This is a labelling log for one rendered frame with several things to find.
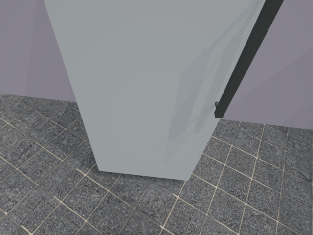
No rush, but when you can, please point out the handle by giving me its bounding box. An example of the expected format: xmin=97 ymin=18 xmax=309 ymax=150
xmin=214 ymin=0 xmax=284 ymax=118

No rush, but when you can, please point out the fridge door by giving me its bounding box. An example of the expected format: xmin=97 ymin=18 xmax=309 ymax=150
xmin=44 ymin=0 xmax=266 ymax=181

